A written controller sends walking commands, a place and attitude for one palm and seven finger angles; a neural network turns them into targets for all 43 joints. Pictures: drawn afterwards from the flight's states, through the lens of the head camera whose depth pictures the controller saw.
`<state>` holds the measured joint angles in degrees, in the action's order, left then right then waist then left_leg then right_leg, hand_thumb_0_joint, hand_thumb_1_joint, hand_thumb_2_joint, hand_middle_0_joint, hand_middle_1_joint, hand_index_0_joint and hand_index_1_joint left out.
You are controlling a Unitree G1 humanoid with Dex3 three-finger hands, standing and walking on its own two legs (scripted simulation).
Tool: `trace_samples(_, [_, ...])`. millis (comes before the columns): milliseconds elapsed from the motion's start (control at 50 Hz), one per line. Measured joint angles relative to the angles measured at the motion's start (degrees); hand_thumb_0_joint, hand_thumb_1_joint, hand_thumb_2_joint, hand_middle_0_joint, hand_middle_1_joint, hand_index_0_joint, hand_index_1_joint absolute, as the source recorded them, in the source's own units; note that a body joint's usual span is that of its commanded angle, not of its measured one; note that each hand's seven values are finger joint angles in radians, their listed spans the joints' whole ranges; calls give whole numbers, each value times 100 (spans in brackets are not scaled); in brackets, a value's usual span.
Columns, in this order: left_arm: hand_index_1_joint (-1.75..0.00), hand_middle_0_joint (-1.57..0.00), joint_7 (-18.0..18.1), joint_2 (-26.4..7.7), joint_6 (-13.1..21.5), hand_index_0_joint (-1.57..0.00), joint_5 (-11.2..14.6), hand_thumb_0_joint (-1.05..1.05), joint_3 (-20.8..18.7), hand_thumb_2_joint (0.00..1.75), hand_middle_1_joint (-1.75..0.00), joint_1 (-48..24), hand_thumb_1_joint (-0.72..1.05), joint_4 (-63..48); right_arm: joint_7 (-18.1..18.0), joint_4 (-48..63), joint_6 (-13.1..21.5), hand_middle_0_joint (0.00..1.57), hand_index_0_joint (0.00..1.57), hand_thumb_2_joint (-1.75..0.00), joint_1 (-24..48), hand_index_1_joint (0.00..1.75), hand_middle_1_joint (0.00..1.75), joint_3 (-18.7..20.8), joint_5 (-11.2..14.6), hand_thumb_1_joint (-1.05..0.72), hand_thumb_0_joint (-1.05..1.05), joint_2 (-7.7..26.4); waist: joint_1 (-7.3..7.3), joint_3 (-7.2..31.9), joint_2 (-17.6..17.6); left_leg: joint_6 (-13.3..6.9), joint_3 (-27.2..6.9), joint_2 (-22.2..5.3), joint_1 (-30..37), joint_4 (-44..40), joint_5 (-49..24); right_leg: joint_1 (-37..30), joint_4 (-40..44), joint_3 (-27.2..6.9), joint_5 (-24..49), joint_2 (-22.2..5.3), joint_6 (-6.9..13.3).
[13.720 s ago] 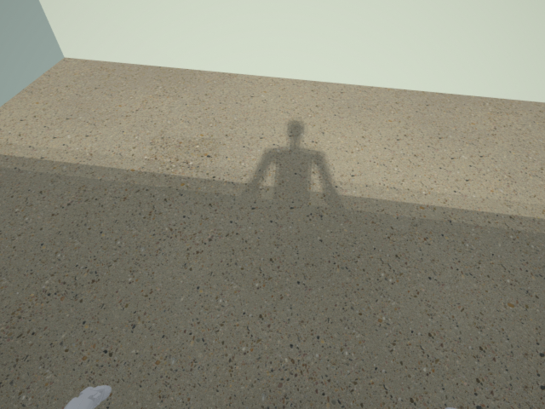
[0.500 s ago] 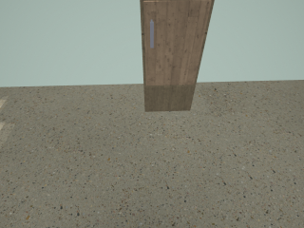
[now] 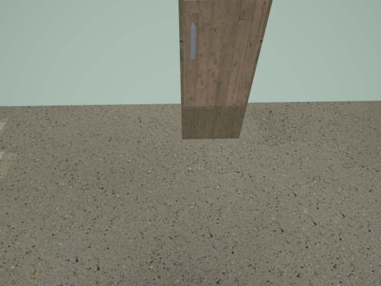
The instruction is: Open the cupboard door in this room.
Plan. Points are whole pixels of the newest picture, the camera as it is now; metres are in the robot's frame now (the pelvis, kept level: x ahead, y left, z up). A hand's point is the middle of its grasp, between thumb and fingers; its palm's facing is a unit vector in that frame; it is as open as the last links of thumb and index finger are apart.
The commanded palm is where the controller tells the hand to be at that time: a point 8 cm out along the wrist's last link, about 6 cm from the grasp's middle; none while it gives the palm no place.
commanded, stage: walk to a spot facing it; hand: left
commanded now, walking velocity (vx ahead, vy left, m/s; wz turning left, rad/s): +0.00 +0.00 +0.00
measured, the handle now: (192, 41) +1.16 +0.06 -0.02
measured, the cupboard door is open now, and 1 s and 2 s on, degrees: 0 0 0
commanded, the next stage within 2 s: turn to face it in 1.42 s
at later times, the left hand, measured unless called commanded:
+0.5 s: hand out of the picture +0.09 +0.18 -0.17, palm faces -0.16 -0.95 -0.26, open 7.4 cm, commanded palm none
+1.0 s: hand (148, 267) +0.20 +0.12 -0.18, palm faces -0.33 -0.93 -0.16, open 7.4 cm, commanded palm none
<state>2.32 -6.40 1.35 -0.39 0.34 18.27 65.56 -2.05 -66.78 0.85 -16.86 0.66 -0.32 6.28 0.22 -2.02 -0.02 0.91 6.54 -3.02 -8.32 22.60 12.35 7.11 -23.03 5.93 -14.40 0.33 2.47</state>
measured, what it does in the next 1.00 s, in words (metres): walks ahead, turning right: right foot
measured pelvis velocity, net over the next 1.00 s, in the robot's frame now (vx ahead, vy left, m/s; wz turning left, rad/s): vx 0.18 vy -0.05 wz -0.45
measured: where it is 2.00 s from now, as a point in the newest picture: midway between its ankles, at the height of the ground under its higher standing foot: (227, 258)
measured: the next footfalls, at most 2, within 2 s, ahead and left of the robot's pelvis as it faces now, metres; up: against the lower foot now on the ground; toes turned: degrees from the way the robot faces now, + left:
right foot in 0.56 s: +0.06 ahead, -0.15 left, +0.00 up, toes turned -23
left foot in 1.02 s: +0.35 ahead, +0.01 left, +0.00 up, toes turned -21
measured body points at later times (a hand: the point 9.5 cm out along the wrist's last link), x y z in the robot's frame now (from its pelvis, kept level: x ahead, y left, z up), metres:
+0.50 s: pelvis +0.01 -0.01 -0.01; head +0.03 -0.05 +0.44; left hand +0.10 +0.23 -0.15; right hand -0.03 -0.25 -0.18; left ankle +0.00 +0.13 -0.74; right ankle +0.00 -0.11 -0.72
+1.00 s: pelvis +0.18 -0.05 -0.01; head +0.23 -0.06 +0.43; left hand +0.22 +0.17 -0.17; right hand +0.23 -0.34 -0.13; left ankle +0.31 +0.03 -0.73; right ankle +0.02 -0.13 -0.74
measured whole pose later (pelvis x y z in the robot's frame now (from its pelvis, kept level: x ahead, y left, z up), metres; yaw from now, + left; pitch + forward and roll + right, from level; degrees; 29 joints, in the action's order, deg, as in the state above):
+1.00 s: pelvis +0.18 -0.05 -0.01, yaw -26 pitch +2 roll -1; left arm -0.4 -9.7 2.3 -1.5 -2.5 22.5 60.5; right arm 1.4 -51.4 1.2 -2.7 3.0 -1.1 12.0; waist 4.6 -3.8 1.2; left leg 3.7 4.0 -4.8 -26.5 36.6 12.4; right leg 3.0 -24.0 -3.0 -22.5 0.0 -0.8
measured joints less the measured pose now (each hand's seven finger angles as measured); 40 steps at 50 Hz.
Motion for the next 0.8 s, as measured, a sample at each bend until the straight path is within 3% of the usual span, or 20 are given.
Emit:
trace_samples(140, [-30,-20,-33,-21,-99,-20,-18,0,-72,90,-29,-14,91,-50,-29,63,-72,20,20,-90,125,30,30,71,-10,-91,0,85,63,-57,-18,-27,136,-49,-102,223,123,149,-184,-138,-39,23,-23])
trace_samples(280, [-30,-20,-150,-141,-320,-20,-66,0,-278,90,-29,-151,91,-269,-21,419,-192,20,20,-90,353,30,30,248,-41,-91,0,195,41,-229,10,-68,484,-200,-458,816,434,691,-814,-495,-206,112,-40])
trace_samples(320, [-30,-20,-200,-208,-363,-20,-91,0,-337,90,-29,-172,91,-365,3,522,-173,20,20,-90,340,30,30,290,-62,-91,0,236,42,-211,31,-91,608,-224,-510,929,524,920,-1234,-550,-540,97,-53])
trace_samples(380, [-30,-20,-286,-278,-447,-20,-130,0,-427,90,-29,-221,91,-487,32,606,-79,20,20,-90,296,30,30,341,-90,-91,0,334,40,-174,-24,-85,849,-282,-378,885,586,1403,-2555,-351,-1103,-64,-147])
trace_samples(420, [-30,-20,-344,-314,-459,-19,-141,0,-475,90,-29,-277,91,-573,47,642,-25,20,20,-90,244,30,30,367,-117,-91,0,404,13,-133,-110,-37,986,-340,-228,755,579,1600,-2959,-199,-1158,-220,-206])
trace_samples(480, [-30,-20,-406,-365,-418,-19,-130,0,-519,90,-29,-401,91,-759,84,663,-1,20,20,-90,191,30,30,397,-157,-91,0,509,-27,-112,-260,87,1155,-482,-23,658,617,1633,-2695,-12,-1100,-439,-260])
trace_samples(540, [-30,-20,-437,-450,-293,-19,-123,0,-544,90,-29,-489,91,-971,143,681,-39,20,20,-90,113,30,30,417,-171,-90,0,590,-37,-74,-388,260,1237,-754,12,1026,905,1339,-1831,135,-840,-487,-250])
trace_samples(560, [-30,-20,-438,-514,-206,-19,-127,0,-543,90,-29,-490,91,-1055,171,699,-64,20,20,-90,62,30,30,414,-157,-90,0,598,-16,-39,-387,242,1212,-876,-95,1388,1133,1207,-1497,155,-616,-451,-213])
trace_samples(580, [-30,-20,-409,-550,-99,-19,-130,0,-539,90,-29,-523,91,-1087,196,704,-123,20,20,-90,65,30,30,410,-137,-90,0,616,30,-36,-406,230,961,-934,-333,2012,1549,1265,-1621,179,-443,-377,-149])
trace_samples(620, [-30,-20,-306,-543,30,-19,-88,0,-498,90,-29,-524,91,-1125,238,734,-275,20,20,-90,206,30,30,391,-114,-91,0,662,121,-93,-390,215,310,-751,-935,3410,1866,1258,-1815,156,-585,-251,-12])
trace_samples(660, [-30,-20,-256,-509,76,-19,-69,0,-456,90,-29,-410,91,-1110,273,828,-307,20,20,-90,433,30,30,393,-110,-91,1,684,198,-145,-293,207,25,-541,-1474,4302,1582,1083,-1579,30,-606,-158,58])
trace_samples(700, [-30,-20,-246,-462,72,-19,-79,0,-405,90,-29,-249,91,-1024,304,1003,-244,20,20,-90,684,30,30,389,-127,-91,1,689,222,-182,-180,238,-79,-429,-1877,4479,1163,858,-1172,-141,-447,-96,42])
trace_samples(800, [-30,-20,-298,-306,97,-20,-96,0,-285,90,-29,125,91,-739,346,1425,-81,20,19,-90,1151,30,30,373,-124,-91,1,694,216,-166,-57,353,-265,-395,-2439,3788,374,312,-282,-471,-184,13,13])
